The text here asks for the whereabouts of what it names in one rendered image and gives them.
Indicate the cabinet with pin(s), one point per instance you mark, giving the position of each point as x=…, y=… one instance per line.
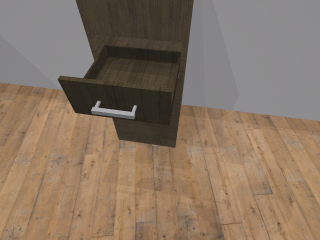
x=147, y=24

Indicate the drawer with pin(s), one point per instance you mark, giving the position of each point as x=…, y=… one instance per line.
x=121, y=77

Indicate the handle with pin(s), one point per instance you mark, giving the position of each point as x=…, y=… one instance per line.
x=113, y=113

